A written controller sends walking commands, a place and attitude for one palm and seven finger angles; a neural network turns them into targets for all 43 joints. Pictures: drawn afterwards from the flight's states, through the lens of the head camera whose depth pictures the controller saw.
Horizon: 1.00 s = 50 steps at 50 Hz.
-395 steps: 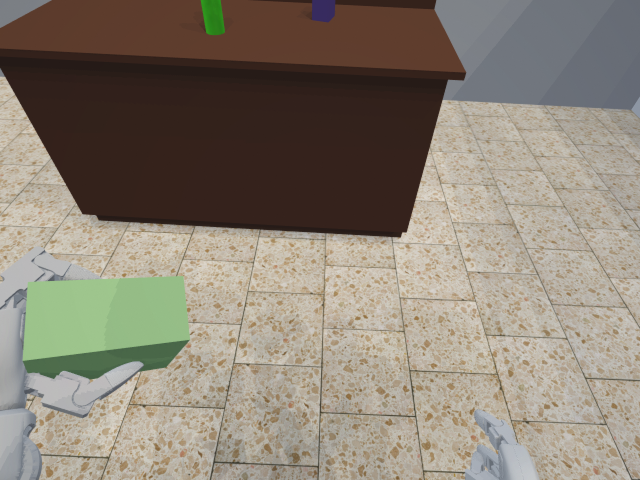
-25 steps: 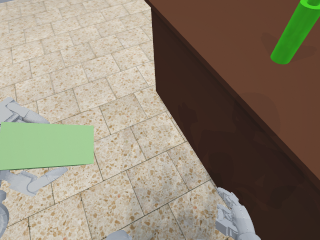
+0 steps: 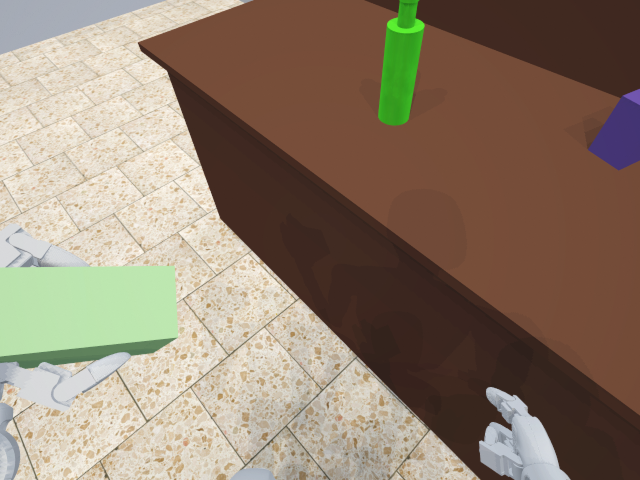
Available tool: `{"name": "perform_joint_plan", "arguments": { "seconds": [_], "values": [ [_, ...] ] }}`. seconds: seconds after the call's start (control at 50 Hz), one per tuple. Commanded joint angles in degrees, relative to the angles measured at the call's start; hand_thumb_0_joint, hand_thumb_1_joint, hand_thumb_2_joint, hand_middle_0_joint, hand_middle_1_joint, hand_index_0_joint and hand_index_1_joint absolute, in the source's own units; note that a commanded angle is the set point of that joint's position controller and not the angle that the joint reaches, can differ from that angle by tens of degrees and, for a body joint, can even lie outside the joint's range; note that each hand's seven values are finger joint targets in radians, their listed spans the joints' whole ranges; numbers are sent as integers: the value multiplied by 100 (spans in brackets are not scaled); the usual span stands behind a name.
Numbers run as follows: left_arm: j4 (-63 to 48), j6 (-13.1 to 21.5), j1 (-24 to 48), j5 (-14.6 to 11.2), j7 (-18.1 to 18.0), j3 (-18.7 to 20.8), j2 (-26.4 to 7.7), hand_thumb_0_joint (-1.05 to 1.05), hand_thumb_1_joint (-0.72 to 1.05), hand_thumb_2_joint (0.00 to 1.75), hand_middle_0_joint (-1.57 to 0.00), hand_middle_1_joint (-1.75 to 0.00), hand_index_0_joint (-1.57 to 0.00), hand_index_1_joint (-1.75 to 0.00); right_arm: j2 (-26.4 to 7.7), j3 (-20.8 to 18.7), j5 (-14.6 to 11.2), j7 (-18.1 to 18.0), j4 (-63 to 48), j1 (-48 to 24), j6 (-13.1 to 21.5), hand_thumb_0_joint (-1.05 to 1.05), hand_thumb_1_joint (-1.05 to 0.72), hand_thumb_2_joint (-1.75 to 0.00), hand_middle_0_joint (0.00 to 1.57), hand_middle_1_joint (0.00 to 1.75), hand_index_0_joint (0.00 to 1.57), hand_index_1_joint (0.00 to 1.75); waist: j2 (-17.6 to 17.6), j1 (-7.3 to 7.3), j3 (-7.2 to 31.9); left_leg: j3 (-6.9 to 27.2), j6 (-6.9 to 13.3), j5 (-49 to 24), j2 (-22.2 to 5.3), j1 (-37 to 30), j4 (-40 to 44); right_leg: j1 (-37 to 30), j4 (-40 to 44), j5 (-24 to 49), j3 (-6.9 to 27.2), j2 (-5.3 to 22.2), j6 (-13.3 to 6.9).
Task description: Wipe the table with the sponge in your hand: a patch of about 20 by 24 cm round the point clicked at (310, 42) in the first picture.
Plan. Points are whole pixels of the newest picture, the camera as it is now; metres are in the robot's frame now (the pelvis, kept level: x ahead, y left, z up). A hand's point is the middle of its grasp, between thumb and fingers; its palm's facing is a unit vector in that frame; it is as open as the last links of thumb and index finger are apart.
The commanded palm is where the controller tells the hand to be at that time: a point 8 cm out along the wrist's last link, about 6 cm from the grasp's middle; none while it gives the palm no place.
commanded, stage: turn to face it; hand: left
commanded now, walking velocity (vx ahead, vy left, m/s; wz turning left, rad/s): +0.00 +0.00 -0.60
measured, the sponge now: (116, 317) +0.23 +0.20 +0.16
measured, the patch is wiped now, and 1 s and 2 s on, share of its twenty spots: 0.00 0.00 0.00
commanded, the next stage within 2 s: take the last steps up to it in 1.86 s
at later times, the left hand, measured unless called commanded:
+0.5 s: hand (163, 319) +0.23 +0.16 +0.16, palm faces +0.13 -0.87 -0.47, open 10.5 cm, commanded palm +0.18 +0.22 +0.17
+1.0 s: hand (214, 353) +0.20 +0.11 +0.16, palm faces -0.09 -0.88 -0.47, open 10.5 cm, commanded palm +0.18 +0.15 +0.17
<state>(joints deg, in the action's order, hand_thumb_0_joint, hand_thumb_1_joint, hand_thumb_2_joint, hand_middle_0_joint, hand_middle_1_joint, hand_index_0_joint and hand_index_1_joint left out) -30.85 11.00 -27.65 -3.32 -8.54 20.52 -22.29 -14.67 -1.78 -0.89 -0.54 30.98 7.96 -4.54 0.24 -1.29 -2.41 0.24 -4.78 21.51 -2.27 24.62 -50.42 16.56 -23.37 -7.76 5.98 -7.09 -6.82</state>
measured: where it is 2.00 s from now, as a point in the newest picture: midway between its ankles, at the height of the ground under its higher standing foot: outside the picture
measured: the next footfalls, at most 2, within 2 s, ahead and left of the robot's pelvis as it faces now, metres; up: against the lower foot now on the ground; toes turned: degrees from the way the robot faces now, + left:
left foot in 0.22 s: -0.02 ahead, +0.17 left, +0.00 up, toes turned -4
right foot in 0.48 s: -0.02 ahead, -0.12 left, +0.00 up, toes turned -21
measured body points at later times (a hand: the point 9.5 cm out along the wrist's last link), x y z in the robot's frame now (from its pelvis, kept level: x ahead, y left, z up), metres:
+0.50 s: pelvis -0.06 +0.00 -0.02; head -0.01 -0.02 +0.42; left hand +0.22 +0.20 +0.19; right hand +0.04 -0.24 -0.13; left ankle -0.06 +0.17 -0.74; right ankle -0.06 -0.11 -0.75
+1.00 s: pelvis -0.12 +0.01 -0.02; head -0.09 +0.00 +0.43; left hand +0.20 +0.15 +0.18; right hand -0.10 -0.28 -0.10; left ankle -0.04 +0.13 -0.74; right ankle -0.14 -0.08 -0.68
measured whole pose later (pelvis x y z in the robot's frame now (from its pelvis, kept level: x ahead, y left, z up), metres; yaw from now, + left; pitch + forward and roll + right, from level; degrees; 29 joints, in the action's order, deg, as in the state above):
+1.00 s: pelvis -0.12 +0.01 -0.02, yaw -36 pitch -1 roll +1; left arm -31.1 9.4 -28.2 -1.7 -7.8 24.5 -22.5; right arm -11.5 -0.7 -0.9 -0.7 30.1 10.1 -2.4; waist 1.6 -2.3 -4.4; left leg -6.8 -1.6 17.9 -4.8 14.7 -33.7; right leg 32.1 -61.1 -23.8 0.8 -3.7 1.8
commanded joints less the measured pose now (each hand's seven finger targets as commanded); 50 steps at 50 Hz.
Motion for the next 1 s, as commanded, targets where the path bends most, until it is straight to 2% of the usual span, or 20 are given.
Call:
{"name": "perform_joint_plan", "arguments": {
  "seconds": [0.0, 0.08, 0.14, 0.2, 0.26, 0.34, 0.42, 0.46, 0.48, 0.5, 0.52, 0.58, 0.62, 0.74, 0.8, 0.84, 0.86, 0.88, 0.92, 0.98],
  "values": [
    [-894, 268, 119, -48, -106, 870, -1059, 0, 10, 130, -120, -160, -120, -160, -346, -46, 1, 4, -945, -448, 206, 0, -90, -90, 20, 30, 20, 30, 532, -170, 1112, 50, 98, 251, 58, 72, 647, -1074, 618, 1210, 2055, 1801, -188],
    [-1023, 211, 451, -23, -52, 841, -1108, 0, 10, 130, -120, -160, -120, -160, -357, -9, -13, 49, -1035, -425, 122, 0, -90, -90, 20, 30, 20, 30, 603, -143, 1252, 43, 204, 322, 70, -561, 1567, -769, 599, 932, 2328, 1675, -96],
    [-1009, 181, 495, 25, 20, 659, -1000, 0, 10, 130, -120, -160, -120, -160, -333, 7, 14, 46, -1038, -244, 55, 0, -90, -90, 20, 30, 20, 30, 426, -42, 1174, -108, 365, -256, -70, -1780, 2696, 94, 479, 134, 2058, 1235, 294],
    [-1390, 277, 801, 52, 77, 832, -1145, 0, 10, 130, -120, -160, -120, -160, -455, -64, 42, -11, -1162, -299, 170, 0, -90, -90, 20, 30, 20, 30, -1109, -61, 957, 1103, 1105, -1587, -1887, -2702, 3270, 1766, -1723, -1652, 716, 248, 772],
    [-1415, 231, 509, 73, 80, 856, -1084, 0, 10, 130, -120, -160, -120, -160, -291, -58, 46, -7, -1127, -220, 388, 0, -90, -90, 20, 30, 20, 30, -1569, -125, 675, 350, 1395, -2568, -2139, -1584, 3106, 1587, -3915, -1814, -286, 556, 949],
    [-1674, 187, 947, 81, 90, 282, -645, 0, 10, 130, -120, -160, -120, -160, -422, -35, -51, 92, -1022, -14, 680, 0, -90, -90, 20, 30, 20, 30, -1574, 12, 134, -663, 845, -3348, -1783, -1568, 2708, 942, -2376, -1598, -887, 720, 983],
    [-1271, 161, 1247, 143, 31, 482, -842, 0, 10, 130, -120, -160, -120, -160, -551, -84, -22, 71, -932, 103, 895, 0, -90, -90, 20, 30, 20, 30, -1226, 74, 203, -779, 555, -3265, -1643, -1400, 1964, -182, -1158, -843, -1388, 469, 974],
    [-1097, 211, 1207, 168, 6, 745, -1058, 0, 10, 130, -120, -160, -120, -160, -478, -73, -40, 87, -921, 118, 910, 0, -90, -90, 20, 30, 20, 30, -595, 18, 457, -928, 347, -2472, -1357, -1040, 752, -932, -419, 354, -945, 862, 716],
    [-1011, 250, 876, 204, -47, 978, -1327, 0, 10, 130, -120, -160, -120, -160, -325, -74, -52, 70, -990, 85, 883, 0, -90, -90, 20, 30, 20, 30, 563, -2, 740, -1055, 119, -764, -680, -338, -524, -1480, -305, 2535, 577, 1724, 178],
    [-1084, 293, 700, 94, -109, 1238, -1476, 0, 10, 130, -120, -160, -120, -160, -229, 5, -10, 47, -1068, -193, 851, 0, -90, -90, 20, 30, 20, 30, 1513, -102, 858, -581, -14, 1575, -210, 536, -1492, -1614, -59, 4092, 1833, 2559, -319],
    [-1129, 238, 389, 1, -101, 1252, -1416, 0, 10, 130, -120, -160, -120, -160, -281, -132, -71, 38, -1029, -158, 748, 0, -90, -90, 20, 30, 20, 30, 1508, -46, 1158, 110, 20, 1416, -304, 365, -1988, -1399, 98, 3247, 2039, 2542, -233],
    [-1631, 401, -594, -129, -115, 1662, -1496, 0, 10, 130, -120, -160, -120, -160, -87, 59, 27, 98, -924, -394, 476, 0, -90, -90, 20, 30, 20, 30, 33, -71, 1537, 158, -7, 799, -350, 657, -1654, -1804, -269, 2766, 1377, 2165, -356],
    [-2021, 463, -613, -146, -148, 1606, -1368, 0, 10, 130, -120, -160, -120, -160, -118, 32, 16, 113, -972, -393, 365, 0, -90, -90, 20, 30, 20, 30, 97, 45, 1628, 20, -19, 574, -313, 413, -1047, -1616, -134, 2478, 1132, 2061, -318],
    [-1613, 306, -791, -112, -168, 1582, -1270, 0, 10, 130, -120, -160, -120, -160, -298, -105, -9, 71, -880, -296, 344, 0, -90, -90, 20, 30, 20, 30, 691, -38, 1362, -116, 70, 519, -24, -361, 589, -725, 172, 999, 1606, 1852, -333],
    [-1353, 190, -656, -71, -118, 1360, -1120, 0, 10, 130, -120, -160, -120, -160, -364, -79, -47, 61, -819, -208, 291, 0, -90, -90, 20, 30, 20, 30, 550, 50, 1261, -195, 171, -12, -21, -1293, 1887, 46, 80, 125, 1559, 1593, -16],
    [-1373, 221, -332, -62, -54, 1207, -1067, 0, 10, 130, -120, -160, -120, -160, -497, -124, -25, -9, -855, -142, 327, 0, -90, -90, 20, 30, 20, 30, 34, 110, 1004, 290, 519, -63, -667, -1993, 2855, 1063, -635, -859, 1245, 1024, 380],
    [-1487, 258, -122, -32, 0, 1133, -1004, 0, 10, 130, -120, -160, -120, -160, -609, -150, 24, -59, -953, -256, 358, 0, -90, -90, 20, 30, 20, 30, -1093, 75, 683, 1157, 956, -440, -1704, -1989, 3303, 1788, -1925, -1905, 563, 434, 671],
    [-1725, 298, 184, 92, -11, 1127, -1163, 0, 10, 130, -120, -160, -120, -160, -550, -155, -39, -102, -1019, -320, 411, 0, -90, -90, 20, 30, 20, 30, -1587, -4, 664, 1478, 1327, -1362, -2439, -1751, 3394, 1851, -3555, -2212, -199, 345, 863],
    [-1373, 272, 216, 178, -17, 970, -1017, 0, 10, 130, -120, -160, -120, -160, -377, -107, 49, -98, -912, -272, 504, 0, -90, -90, 20, 30, 20, 30, -1386, 20, 414, 910, 1425, -1592, -2404, -802, 3272, 1679, -4876, -1914, -220, 715, 952],
    [-1746, 207, 1089, 198, 45, 288, -648, 0, 10, 130, -120, -160, -120, -160, -450, -118, -65, 24, -851, -146, 639, 0, -90, -90, 20, 30, 20, 30, -1448, -8, 112, -555, 987, -2102, -1866, -1070, 2954, 1450, -3733, -1683, -794, 898, 1050]
  ]
}}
